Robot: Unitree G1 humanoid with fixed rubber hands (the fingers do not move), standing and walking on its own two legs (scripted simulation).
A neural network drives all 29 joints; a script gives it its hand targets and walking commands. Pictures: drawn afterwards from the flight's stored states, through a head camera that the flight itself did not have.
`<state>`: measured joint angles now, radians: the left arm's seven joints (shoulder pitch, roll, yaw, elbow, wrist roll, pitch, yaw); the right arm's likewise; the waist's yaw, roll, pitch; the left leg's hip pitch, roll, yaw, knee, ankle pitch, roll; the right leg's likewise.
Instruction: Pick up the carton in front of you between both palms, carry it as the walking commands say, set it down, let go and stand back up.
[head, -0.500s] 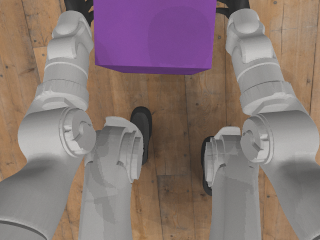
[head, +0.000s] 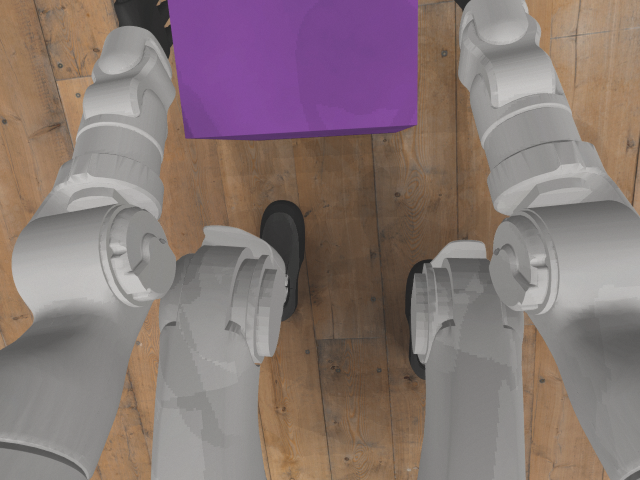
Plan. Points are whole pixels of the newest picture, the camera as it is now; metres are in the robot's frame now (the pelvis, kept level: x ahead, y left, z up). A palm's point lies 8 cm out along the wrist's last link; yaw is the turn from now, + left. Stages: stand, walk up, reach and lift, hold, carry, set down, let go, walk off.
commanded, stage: set down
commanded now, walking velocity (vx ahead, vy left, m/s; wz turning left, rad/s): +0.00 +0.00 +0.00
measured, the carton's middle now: (310, 44) +0.51 +0.09 -0.25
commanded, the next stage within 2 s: let go in 1.26 s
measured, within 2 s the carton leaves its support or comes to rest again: neither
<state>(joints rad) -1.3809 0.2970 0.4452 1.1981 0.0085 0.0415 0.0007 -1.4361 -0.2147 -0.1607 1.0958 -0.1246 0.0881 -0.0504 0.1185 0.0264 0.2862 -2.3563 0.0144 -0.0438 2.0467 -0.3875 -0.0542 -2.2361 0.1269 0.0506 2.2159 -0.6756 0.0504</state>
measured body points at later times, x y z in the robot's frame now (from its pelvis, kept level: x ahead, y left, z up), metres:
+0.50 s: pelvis +0.00 +0.00 +0.04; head +0.35 +0.03 +0.32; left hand +0.50 +0.27 -0.11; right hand +0.58 -0.10 -0.10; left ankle +0.16 +0.14 -0.34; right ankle +0.08 -0.12 -0.34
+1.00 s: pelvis +0.03 +0.01 +0.16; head +0.34 +0.03 +0.48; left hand +0.50 +0.28 +0.05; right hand +0.58 -0.11 +0.05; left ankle +0.16 +0.14 -0.34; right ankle +0.08 -0.12 -0.34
